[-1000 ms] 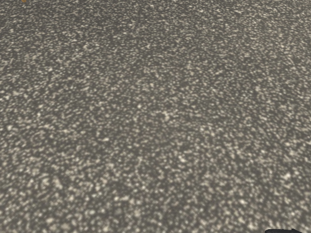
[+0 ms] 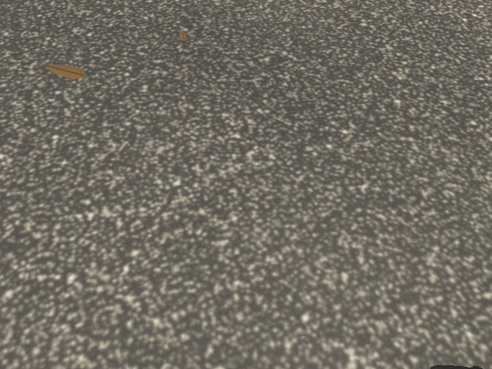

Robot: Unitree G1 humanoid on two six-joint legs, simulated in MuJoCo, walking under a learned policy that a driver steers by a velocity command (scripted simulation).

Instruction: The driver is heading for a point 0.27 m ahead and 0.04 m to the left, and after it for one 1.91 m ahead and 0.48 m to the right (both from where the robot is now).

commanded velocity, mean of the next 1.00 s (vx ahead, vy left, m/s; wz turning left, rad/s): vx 0.15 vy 0.00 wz -0.25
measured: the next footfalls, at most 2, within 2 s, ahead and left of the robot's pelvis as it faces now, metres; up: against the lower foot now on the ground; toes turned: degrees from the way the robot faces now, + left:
right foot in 0.52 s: +0.35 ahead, -0.09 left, +0.00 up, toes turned -4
left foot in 0.94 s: +0.38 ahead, +0.14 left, +0.00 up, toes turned -23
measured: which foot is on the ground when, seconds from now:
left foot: down 0.00-0.52, up 0.54-0.92, down 0.94-1.00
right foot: down 0.00-0.02, up 0.04-0.50, down 0.52-0.94, up 0.96-1.00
